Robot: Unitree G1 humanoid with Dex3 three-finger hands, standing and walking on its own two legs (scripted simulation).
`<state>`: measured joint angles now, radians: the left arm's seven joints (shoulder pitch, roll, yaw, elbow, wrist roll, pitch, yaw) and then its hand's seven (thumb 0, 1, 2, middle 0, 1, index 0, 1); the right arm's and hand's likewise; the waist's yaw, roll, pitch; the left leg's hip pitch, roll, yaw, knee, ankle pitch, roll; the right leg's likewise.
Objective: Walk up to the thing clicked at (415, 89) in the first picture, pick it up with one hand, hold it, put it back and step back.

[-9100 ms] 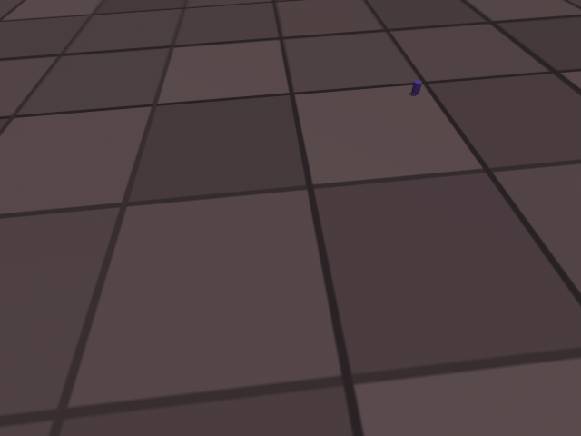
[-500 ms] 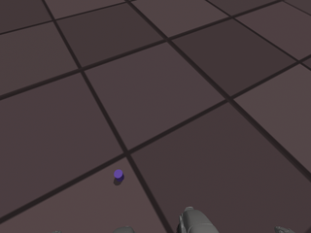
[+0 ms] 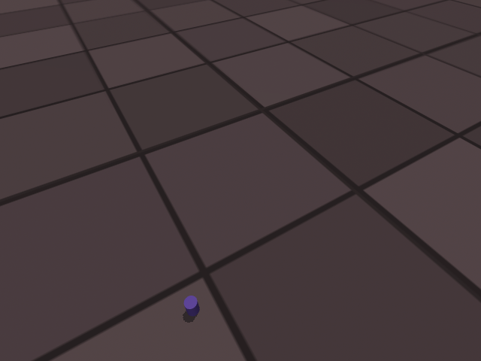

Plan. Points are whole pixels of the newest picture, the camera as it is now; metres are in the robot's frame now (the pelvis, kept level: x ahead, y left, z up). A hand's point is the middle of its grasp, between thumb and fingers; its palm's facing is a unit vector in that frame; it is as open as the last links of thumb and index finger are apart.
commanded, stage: walk up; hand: left
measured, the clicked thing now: (191, 306) +0.49 +0.23 -0.72
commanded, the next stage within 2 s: none
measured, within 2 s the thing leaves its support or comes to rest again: neither
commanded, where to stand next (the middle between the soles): +0.11 +0.00 m, yaw -2 degrees
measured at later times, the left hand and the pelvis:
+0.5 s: hand out of the picture +0.09 +0.31 -0.16, palm faces -0.02 -0.92 -0.39, open 7.4 cm; pelvis +0.01 +0.03 -0.02, yaw -1 degrees
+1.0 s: hand out of the picture -0.01 +0.28 -0.13, palm faces -0.07 -0.90 -0.42, open 7.4 cm; pelvis -0.01 +0.00 +0.00, yaw -6 degrees
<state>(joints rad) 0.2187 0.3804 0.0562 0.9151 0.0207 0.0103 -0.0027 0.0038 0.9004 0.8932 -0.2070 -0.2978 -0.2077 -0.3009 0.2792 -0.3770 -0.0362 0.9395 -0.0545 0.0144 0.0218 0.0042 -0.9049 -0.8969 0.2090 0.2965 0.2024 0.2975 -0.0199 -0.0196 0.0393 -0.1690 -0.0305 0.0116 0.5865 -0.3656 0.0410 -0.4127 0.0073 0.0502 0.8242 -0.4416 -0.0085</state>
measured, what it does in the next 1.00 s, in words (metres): steps on the spot: left foot, then right foot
